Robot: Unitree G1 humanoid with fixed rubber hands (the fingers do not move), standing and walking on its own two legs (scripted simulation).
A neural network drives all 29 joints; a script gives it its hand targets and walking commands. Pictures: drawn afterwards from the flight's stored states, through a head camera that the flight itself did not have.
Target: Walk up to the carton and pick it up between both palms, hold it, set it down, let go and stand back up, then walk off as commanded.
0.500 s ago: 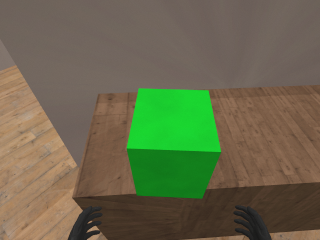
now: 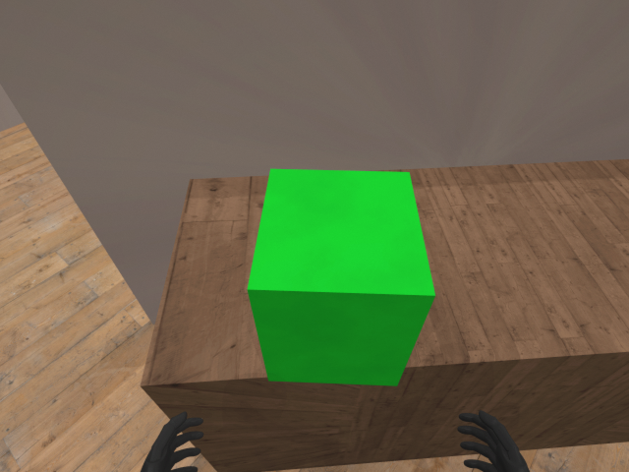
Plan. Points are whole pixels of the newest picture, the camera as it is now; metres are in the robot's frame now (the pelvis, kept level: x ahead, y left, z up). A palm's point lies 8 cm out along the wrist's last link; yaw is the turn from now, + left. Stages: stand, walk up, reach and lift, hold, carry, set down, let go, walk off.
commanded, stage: set down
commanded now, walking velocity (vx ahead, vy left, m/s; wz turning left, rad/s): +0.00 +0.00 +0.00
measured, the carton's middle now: (335, 281) +0.39 +0.01 +0.01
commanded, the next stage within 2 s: let go in 0.22 s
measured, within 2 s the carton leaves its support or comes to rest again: neither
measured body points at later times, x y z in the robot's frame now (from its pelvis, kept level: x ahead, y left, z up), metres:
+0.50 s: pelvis +0.00 -0.01 +0.00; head +0.02 +0.01 +0.45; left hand +0.16 +0.23 -0.10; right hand +0.17 -0.22 -0.09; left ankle +0.00 +0.11 -0.75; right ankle -0.01 -0.12 -0.75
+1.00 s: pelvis +0.00 +0.00 -0.01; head +0.00 +0.01 +0.44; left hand +0.10 +0.30 -0.12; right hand +0.10 -0.30 -0.11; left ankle +0.00 +0.11 -0.75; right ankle -0.01 -0.12 -0.75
